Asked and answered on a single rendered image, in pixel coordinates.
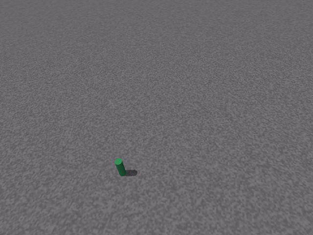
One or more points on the can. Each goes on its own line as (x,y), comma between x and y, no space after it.
(120,167)

